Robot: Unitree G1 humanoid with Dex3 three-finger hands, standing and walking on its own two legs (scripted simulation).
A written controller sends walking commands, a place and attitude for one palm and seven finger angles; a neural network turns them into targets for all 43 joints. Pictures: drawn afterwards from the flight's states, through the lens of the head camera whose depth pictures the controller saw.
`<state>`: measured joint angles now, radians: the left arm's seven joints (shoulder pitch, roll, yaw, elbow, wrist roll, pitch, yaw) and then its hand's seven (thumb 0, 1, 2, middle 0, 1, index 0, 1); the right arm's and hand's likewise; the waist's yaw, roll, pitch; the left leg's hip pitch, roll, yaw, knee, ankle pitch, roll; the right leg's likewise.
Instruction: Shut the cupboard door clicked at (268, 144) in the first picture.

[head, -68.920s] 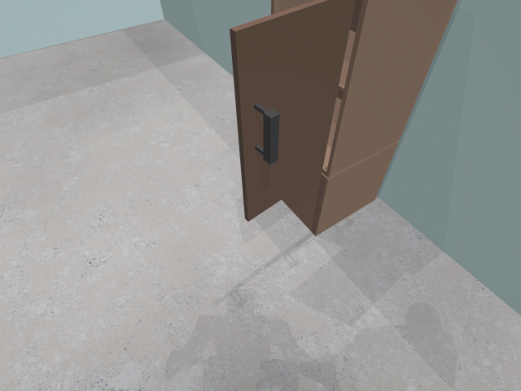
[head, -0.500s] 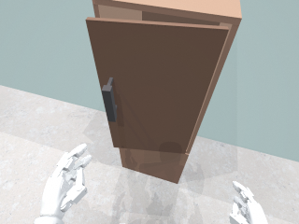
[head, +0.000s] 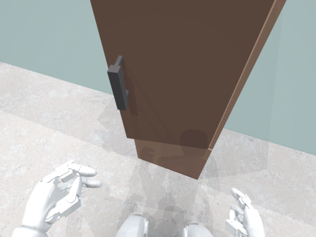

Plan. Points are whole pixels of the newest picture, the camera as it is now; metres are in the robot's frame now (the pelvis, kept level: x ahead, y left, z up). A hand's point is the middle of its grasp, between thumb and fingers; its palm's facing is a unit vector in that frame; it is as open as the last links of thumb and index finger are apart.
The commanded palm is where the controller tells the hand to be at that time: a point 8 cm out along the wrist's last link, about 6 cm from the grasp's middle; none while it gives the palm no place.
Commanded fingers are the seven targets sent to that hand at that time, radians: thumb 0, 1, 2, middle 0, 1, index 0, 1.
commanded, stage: raise the hand and make a fist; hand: left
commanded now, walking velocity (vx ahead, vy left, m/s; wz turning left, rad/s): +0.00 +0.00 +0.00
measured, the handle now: (121, 83) +0.48 +0.15 +0.10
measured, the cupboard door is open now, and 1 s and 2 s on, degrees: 12 12 12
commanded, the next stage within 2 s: bring the fist close to the handle in 1.14 s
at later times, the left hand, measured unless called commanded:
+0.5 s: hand (63, 186) +0.21 +0.21 +0.09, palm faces -0.06 -1.00 -0.04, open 3.1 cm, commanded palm +0.19 +0.26 +0.10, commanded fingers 0.00 0.90 0.90 -1.30 -1.50 -1.30 -1.50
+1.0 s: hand (67, 168) +0.24 +0.21 +0.10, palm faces -0.08 -1.00 -0.04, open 3.1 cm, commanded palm +0.22 +0.26 +0.11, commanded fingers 0.00 0.90 0.90 -1.30 -1.50 -1.30 -1.50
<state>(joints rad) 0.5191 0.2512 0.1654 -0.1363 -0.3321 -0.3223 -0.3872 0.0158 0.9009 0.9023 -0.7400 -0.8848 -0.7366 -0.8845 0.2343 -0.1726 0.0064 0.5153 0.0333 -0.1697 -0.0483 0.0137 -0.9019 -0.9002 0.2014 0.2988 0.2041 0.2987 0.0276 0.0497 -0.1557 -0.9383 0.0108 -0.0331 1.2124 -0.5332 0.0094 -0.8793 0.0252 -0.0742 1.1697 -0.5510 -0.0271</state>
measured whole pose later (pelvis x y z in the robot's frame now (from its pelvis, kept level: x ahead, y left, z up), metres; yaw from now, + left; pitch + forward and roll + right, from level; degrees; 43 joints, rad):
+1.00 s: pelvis +0.02 +0.02 +0.03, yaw +0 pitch +10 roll -3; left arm 0.38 0.28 0.17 -0.07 -0.30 -0.27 -0.31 0.02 0.90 0.90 -1.30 -1.50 -1.29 -1.49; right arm 0.30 -0.26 0.02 0.47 0.03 -0.17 -0.04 0.01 -0.90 -0.90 0.20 0.30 0.20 0.30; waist -0.01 0.04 -0.13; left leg -0.73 0.00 -0.01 1.03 -0.49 0.04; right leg -0.66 0.02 -0.05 0.97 -0.49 0.00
